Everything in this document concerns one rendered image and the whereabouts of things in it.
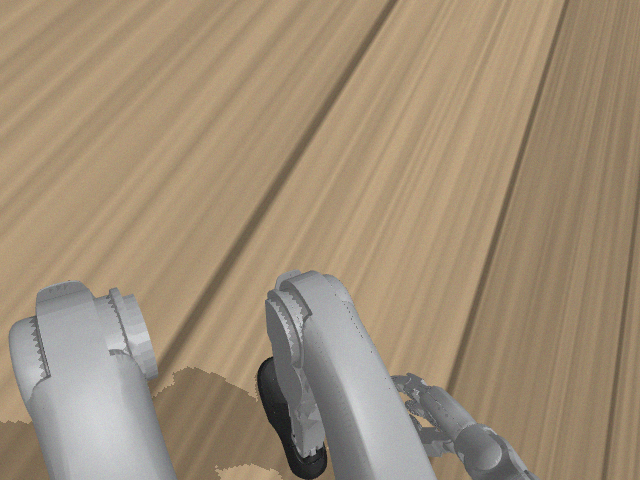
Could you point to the right robot hand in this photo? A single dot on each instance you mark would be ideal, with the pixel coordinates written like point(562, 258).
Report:
point(439, 408)

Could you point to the right robot arm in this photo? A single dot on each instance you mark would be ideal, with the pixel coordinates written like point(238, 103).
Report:
point(488, 456)

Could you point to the right robot foot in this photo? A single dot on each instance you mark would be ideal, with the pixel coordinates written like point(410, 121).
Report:
point(276, 408)

